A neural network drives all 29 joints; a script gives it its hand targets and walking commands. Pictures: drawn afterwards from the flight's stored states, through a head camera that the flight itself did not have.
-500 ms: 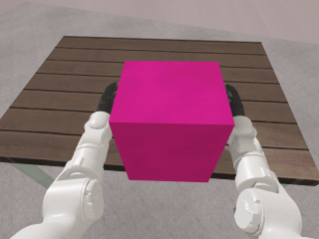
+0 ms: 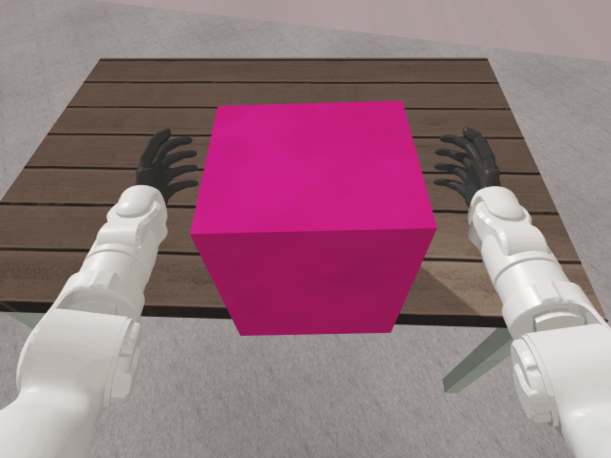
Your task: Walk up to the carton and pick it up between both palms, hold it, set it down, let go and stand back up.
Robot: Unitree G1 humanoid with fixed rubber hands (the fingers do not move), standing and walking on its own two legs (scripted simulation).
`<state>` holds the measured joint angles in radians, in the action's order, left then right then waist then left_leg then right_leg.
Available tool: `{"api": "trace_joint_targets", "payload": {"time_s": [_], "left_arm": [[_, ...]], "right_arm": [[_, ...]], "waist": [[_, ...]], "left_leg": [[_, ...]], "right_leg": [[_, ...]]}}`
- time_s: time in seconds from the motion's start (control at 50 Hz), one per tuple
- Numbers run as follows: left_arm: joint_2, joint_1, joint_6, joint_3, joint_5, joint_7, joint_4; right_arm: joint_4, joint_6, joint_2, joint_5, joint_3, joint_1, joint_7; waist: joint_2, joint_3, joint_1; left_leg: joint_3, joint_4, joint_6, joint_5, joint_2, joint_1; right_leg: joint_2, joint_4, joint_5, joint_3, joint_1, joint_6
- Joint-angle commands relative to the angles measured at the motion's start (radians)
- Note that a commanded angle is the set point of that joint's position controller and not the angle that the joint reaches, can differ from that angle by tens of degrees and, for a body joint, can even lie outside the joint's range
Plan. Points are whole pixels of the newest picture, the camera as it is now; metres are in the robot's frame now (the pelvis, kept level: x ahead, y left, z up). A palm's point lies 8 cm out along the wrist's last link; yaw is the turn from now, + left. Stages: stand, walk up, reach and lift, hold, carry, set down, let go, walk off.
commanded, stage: set down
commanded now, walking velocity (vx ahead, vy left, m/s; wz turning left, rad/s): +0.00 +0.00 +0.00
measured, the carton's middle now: (312, 230) +0.43 +0.00 +0.03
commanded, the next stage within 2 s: none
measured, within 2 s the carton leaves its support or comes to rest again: neither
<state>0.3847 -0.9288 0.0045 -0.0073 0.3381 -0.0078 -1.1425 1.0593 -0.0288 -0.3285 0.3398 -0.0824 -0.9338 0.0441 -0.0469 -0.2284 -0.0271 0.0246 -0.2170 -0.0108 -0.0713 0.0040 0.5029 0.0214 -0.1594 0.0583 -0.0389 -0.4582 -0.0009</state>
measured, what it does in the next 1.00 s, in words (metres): stands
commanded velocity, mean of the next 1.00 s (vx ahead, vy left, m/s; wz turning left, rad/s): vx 0.00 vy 0.00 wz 0.00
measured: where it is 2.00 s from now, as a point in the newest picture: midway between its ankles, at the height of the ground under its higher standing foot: outside the picture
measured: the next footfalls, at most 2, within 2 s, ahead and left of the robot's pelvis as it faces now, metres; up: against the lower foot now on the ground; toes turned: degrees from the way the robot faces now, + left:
none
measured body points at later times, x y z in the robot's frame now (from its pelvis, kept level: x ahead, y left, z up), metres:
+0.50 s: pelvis -0.02 +0.00 +0.00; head +0.03 +0.00 +0.45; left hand +0.46 +0.22 +0.20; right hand +0.46 -0.21 +0.19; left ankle -0.01 +0.11 -0.75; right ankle -0.02 -0.12 -0.75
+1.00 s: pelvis -0.01 +0.00 +0.01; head +0.03 +0.00 +0.46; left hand +0.46 +0.23 +0.23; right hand +0.46 -0.22 +0.22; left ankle -0.01 +0.11 -0.75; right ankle -0.02 -0.12 -0.75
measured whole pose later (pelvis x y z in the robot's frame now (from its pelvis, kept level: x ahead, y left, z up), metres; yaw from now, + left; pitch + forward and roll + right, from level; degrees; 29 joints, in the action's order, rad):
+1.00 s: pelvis -0.01 +0.00 +0.01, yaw +1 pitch +9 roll +0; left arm 0.50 -1.06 0.56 0.06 0.32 -0.03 -0.79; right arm 0.84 -0.49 -0.42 0.40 -0.04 -1.08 0.09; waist -0.01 -0.11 -0.03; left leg 0.00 -0.14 0.00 -0.05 0.00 0.25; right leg 0.02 -0.05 0.02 -0.03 -0.19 0.01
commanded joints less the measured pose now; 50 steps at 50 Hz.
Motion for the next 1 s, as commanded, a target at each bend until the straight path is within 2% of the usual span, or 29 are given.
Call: {"api": "trace_joint_targets", "payload": {"time_s": [0.0, 0.24, 0.38, 0.5, 0.66, 0.82, 0.9, 0.98], "left_arm": [[0.195, -0.462, -0.001, 0.009, 0.025, -0.005, 0.203], [0.237, -0.556, 0.243, 0.048, -0.002, 0.023, 0.295], [0.255, -0.629, 0.355, 0.035, 0.021, 0.036, 0.331], [0.281, -0.664, 0.422, 0.034, 0.034, 0.038, 0.369], [0.318, -0.688, 0.506, 0.051, 0.041, 0.034, 0.44], [0.302, -0.635, 0.535, 0.065, 0.029, 0.003, 0.41], [0.28, -0.554, 0.527, 0.099, -0.007, -0.022, 0.452], [0.267, -0.491, 0.52, 0.138, -0.038, -0.029, 0.557]], "right_arm": [[-0.207, 0.003, -0.116, 0.016, 0.01, -0.493, -0.005], [-0.213, -0.215, -0.163, -0.058, 0.109, -0.58, 0.02], [-0.242, -0.318, -0.185, -0.048, 0.127, -0.646, 0.024], [-0.267, -0.369, -0.219, -0.022, 0.124, -0.687, 0.032], [-0.3, -0.423, -0.257, 0.029, 0.103, -0.723, 0.043], [-0.263, -0.441, -0.243, 0.076, 0.057, -0.658, 0.046], [-0.322, -0.429, -0.232, 0.071, 0.066, -0.567, 0.048], [-0.438, -0.416, -0.232, 0.037, 0.113, -0.5, 0.051]], "waist": [[0.028, -0.734, -0.001], [0.006, -0.56, 0.0], [0.003, -0.529, 0.0], [0.005, -0.55, -0.005], [0.009, -0.569, -0.007], [0.02, -0.44, -0.01], [0.016, -0.43, -0.007], [0.012, -0.462, -0.005]], "left_leg": [[-0.048, -0.129, 0.075, 0.557, -0.024, -0.523], [-0.046, -0.096, 0.074, 0.394, -0.003, -0.613], [-0.045, -0.078, 0.065, 0.328, -0.002, -0.593], [-0.049, -0.077, 0.066, 0.355, -0.007, -0.604], [-0.053, -0.076, 0.068, 0.431, -0.016, -0.63], [-0.054, -0.045, 0.062, 0.411, -0.023, -0.595], [-0.049, -0.019, 0.066, 0.449, -0.03, -0.594], [-0.042, -0.003, 0.071, 0.491, -0.033, -0.602]], "right_leg": [[-0.003, -0.08, -0.484, -0.006, 0.214, -0.08], [0.009, 0.008, -0.214, 0.016, 0.103, -0.044], [0.008, 0.017, -0.155, 0.02, 0.138, -0.032], [0.009, 0.014, -0.187, 0.022, 0.183, -0.03], [0.007, 0.007, -0.291, 0.016, 0.254, -0.034], [0.004, 0.026, -0.322, 0.005, 0.331, -0.046], [0.004, 0.035, -0.392, -0.003, 0.424, -0.038], [0.006, 0.034, -0.444, -0.008, 0.491, -0.021]]}}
